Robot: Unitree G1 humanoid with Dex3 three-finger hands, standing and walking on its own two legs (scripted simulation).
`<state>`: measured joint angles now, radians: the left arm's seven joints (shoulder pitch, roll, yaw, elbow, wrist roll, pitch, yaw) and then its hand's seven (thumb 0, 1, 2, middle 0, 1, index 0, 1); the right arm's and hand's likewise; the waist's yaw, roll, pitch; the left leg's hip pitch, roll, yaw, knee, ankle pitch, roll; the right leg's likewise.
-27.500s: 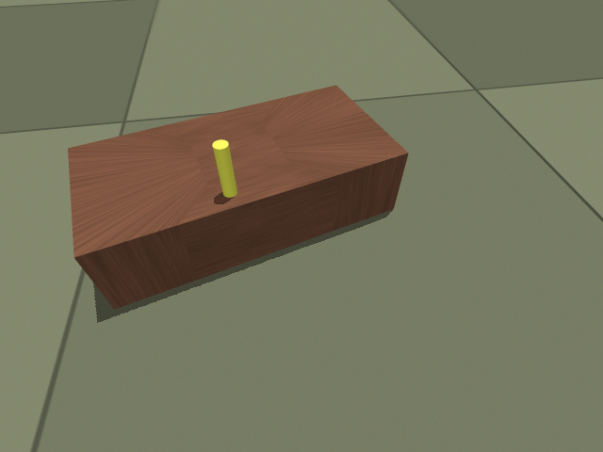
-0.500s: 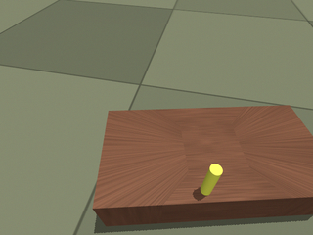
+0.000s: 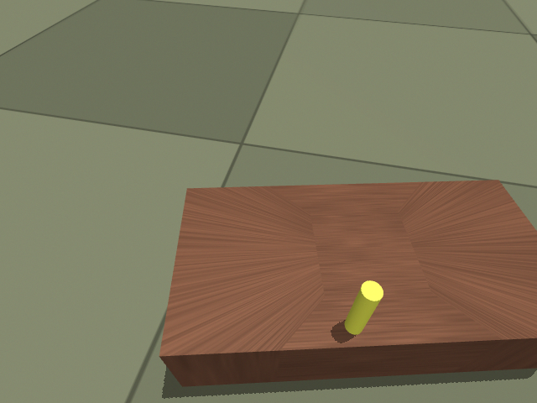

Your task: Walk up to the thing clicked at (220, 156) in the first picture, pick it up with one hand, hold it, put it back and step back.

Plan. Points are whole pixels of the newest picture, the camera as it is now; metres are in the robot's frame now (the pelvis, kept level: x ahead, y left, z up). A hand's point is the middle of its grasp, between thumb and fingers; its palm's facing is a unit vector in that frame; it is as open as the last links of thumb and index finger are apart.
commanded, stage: stand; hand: right
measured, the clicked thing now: (362, 309) +0.41 -0.23 -0.35
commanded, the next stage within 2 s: step back in 0.22 s
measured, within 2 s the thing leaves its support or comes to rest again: neither
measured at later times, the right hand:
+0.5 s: hand out of the picture +0.08 -0.30 -0.18, palm faces +0.02 +0.93 -0.36, open 7.4 cm
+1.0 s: hand out of the picture -0.05 -0.27 -0.16, palm faces -0.06 +0.91 -0.40, open 7.4 cm
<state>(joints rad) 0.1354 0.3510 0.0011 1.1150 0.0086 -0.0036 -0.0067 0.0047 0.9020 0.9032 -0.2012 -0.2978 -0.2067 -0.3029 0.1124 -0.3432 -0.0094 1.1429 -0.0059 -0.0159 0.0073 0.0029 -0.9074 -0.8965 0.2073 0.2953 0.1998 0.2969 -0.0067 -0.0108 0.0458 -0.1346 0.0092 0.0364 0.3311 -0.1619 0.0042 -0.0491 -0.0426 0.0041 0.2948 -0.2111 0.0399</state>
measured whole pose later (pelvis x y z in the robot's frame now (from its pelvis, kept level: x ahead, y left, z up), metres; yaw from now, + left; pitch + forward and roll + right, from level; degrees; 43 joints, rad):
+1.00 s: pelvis -0.15 -0.01 -0.02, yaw +1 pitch -1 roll -1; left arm 0.13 0.39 0.07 0.84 0.00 0.05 0.01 0.01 0.90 0.90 -0.20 -0.30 -0.21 -0.30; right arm 0.14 -0.36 -0.04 0.88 -0.02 0.04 0.00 0.00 -0.90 -0.90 0.21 0.30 0.20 0.30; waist 0.00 -0.02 0.19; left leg -0.29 0.02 0.00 0.60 -0.29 0.02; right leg -0.43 0.11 0.13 1.11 -0.53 0.01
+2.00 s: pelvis -0.46 -0.02 -0.02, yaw -5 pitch -2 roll +1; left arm 0.25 0.35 0.06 0.88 0.04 0.05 -0.01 0.01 0.90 0.90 -0.20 -0.30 -0.21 -0.30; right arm 0.13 -0.41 -0.06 0.85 0.00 0.07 -0.01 0.00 -0.91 -0.90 0.21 0.30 0.20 0.30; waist 0.04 0.02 0.14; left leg -0.55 -0.09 -0.12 1.04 -0.44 -0.01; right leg -0.25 0.00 0.05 0.64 -0.35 -0.01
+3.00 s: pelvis -0.66 -0.03 -0.02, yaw -1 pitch -3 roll -1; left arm 0.19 0.39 0.06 1.01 0.02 -0.02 -0.02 0.01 0.90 0.90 -0.20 -0.30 -0.21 -0.30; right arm 0.22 -0.35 -0.04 0.98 -0.02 0.00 0.02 0.00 -0.90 -0.90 0.21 0.30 0.20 0.30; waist 0.00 0.02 0.07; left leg -0.26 0.01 -0.05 0.62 -0.32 0.00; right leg -0.21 0.02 -0.02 0.56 -0.29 -0.02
